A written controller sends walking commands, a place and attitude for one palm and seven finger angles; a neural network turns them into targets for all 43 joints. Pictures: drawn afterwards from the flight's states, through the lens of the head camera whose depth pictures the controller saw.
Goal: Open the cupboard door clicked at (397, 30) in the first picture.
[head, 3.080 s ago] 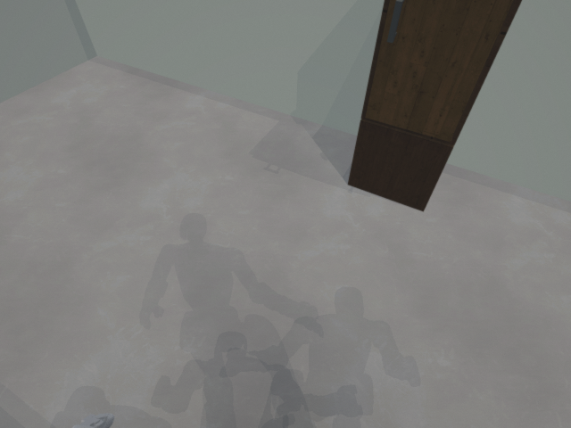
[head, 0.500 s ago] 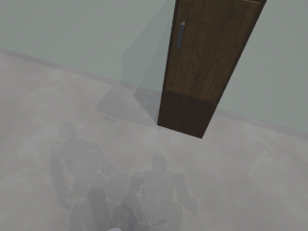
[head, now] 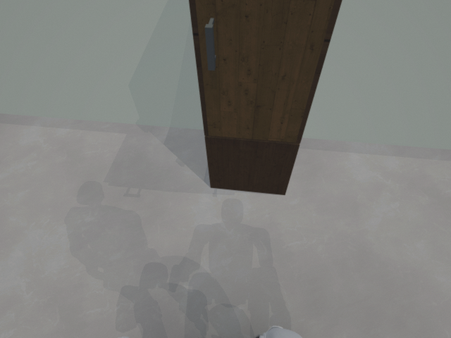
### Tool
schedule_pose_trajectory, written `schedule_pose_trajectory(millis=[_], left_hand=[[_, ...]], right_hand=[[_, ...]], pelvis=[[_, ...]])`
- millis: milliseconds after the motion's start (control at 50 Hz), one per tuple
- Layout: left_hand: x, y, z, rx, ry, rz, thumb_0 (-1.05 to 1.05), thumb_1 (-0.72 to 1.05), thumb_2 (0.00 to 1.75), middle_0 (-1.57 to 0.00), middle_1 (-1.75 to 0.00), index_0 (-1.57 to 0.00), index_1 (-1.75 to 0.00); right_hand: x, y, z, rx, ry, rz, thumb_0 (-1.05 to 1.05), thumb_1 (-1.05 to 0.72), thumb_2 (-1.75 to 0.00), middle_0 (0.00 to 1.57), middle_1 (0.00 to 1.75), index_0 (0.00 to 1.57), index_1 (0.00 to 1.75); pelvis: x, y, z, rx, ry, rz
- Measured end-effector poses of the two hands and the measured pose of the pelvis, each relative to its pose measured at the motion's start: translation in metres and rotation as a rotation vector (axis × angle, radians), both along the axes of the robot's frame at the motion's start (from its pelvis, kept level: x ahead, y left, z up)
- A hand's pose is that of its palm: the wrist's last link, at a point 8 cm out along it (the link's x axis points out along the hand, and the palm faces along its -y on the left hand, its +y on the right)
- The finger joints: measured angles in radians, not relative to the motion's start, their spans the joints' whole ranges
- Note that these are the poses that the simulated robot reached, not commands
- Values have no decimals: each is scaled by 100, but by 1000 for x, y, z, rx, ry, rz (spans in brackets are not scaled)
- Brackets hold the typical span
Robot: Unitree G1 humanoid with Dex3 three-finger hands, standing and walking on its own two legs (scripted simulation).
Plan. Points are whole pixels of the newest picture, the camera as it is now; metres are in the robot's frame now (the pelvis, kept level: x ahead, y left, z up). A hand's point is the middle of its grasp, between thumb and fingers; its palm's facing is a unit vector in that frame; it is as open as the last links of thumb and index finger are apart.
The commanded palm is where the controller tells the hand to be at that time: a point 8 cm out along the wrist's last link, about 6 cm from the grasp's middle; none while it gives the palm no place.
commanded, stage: take the last steps up to it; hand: left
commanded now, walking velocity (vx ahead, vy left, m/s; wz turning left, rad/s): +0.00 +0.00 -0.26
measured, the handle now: (211, 44) +0.83 +0.06 +0.07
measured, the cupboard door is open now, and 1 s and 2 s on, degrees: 0 0 0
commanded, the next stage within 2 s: come to a stop and stand still in 0.92 s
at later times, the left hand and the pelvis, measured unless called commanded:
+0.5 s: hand out of the picture +0.14 +0.20 -0.15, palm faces -0.05 -0.99 -0.15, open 7.4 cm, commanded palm none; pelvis +0.08 +0.02 +0.03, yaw -6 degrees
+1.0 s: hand (181, 292) +0.23 +0.11 -0.16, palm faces -0.06 -0.99 -0.14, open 7.3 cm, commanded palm none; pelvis +0.22 -0.05 +0.02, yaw -7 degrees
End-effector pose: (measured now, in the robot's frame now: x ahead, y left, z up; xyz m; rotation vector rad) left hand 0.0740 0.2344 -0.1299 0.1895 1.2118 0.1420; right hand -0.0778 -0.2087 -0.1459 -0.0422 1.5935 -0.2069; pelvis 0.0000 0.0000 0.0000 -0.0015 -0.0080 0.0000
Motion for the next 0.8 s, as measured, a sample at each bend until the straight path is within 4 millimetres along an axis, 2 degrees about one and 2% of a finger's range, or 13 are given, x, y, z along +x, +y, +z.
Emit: schedule_pose_trajectory(millis=[80, 180, 240, 300, 360, 500, 580, 660, 700, 740, 800], left_hand=[[21, -9, 6, 4, -24, -6, 0, 92, 90, -19, -30, -20, -29], [34, -8, 11, -5, -26, -18, -1, 93, 90, -20, -30, -20, -30], [39, -1, 10, -27, -33, -20, -1, 93, 90, -20, -30, -20, -30], [41, 10, 1, -55, -27, -12, 0, 92, 90, -20, -30, -20, -30], [42, 18, -2, -70, 12, -23, 0, 92, 90, -20, -30, -20, -30], [58, 20, 12, -66, 75, -47, 0, 92, 90, -19, -30, -20, -29], [77, 7, 13, -53, 123, -82, 0, 92, 90, -19, -30, -19, -29], [110, -19, 10, -40, 137, -130, 0, 91, 90, -19, -30, -19, -29], [130, -34, 4, -31, 110, -142, 0, 91, 90, -19, -30, -19, -29], [144, -45, 2, -21, 73, -126, 0, 92, 90, -19, -30, -20, -29], [153, -54, 8, -11, 50, -87, 0, 93, 90, -19, -30, -20, -30]], right_hand=[[44, -8, -2, -14, -71, 10, 1, -91, -90, 20, 30, 20, 30], [109, -14, 11, -53, -242, 36, 1, -92, -90, 20, 30, 20, 30], [134, -17, 21, -86, -317, 52, 2, -93, -90, 20, 30, 20, 30], [148, -15, 29, -123, -374, 65, 1, -93, -90, 20, 30, 20, 30], [145, -9, 35, -142, -382, 49, 1, -92, -90, 20, 30, 20, 30], [107, 6, 43, -105, -220, -21, 1, -91, -90, 20, 30, 20, 30], [88, 9, 41, -67, -118, -83, 1, -90, -90, 20, 30, 20, 30], [75, 4, 32, -24, -22, -148, 1, -90, -90, 20, 30, 20, 30], [74, -4, 22, -1, 20, -169, 1, -90, -90, 20, 30, 20, 30], [82, -13, 15, 18, 53, -162, 1, -90, -90, 20, 30, 20, 30], [118, -33, 14, 13, 30, -125, 1, -90, -90, 20, 30, 20, 30]], pelvis=[[9, -2, 5, -10, -6, -16], [18, 2, 13, -10, 3, -35], [24, 9, 14, -15, 3, -48], [34, 19, 11, -24, -2, -60], [45, 25, 13, -26, -7, -74], [75, 21, 29, -23, 7, -105], [94, 9, 30, -16, 14, -126], [116, -12, 23, -3, 21, -146], [129, -26, 13, 10, 21, -148], [139, -35, 8, -3, 16, -143], [155, -43, 12, -11, 12, -129]])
